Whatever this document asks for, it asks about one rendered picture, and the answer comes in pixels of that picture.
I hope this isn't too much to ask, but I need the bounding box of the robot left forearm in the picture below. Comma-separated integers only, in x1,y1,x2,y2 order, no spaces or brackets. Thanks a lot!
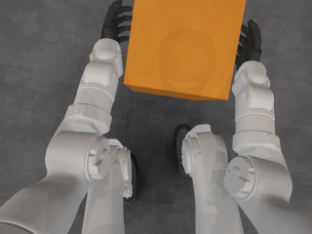
45,38,123,169

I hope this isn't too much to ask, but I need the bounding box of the robot right forearm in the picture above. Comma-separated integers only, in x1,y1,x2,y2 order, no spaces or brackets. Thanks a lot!
231,60,293,188

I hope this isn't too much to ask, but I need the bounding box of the carton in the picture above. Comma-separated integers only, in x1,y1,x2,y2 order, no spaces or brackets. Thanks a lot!
123,0,247,100

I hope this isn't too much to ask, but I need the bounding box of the robot right upper arm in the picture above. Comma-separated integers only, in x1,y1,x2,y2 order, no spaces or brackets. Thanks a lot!
223,154,312,234

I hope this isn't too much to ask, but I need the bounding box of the right robot foot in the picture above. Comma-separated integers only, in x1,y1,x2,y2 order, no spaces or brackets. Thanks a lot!
174,124,191,177

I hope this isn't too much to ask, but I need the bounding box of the left robot hand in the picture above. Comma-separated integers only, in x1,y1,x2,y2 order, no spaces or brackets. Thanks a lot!
100,0,133,44

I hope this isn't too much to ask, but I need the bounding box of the right robot hand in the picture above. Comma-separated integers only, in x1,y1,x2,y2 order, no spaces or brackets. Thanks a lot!
235,19,262,71

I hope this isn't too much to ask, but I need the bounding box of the right robot thigh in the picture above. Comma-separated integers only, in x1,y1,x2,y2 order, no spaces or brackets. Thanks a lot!
182,132,244,234

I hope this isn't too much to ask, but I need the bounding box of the robot left upper arm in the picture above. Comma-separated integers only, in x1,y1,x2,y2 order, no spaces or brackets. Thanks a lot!
0,131,111,234

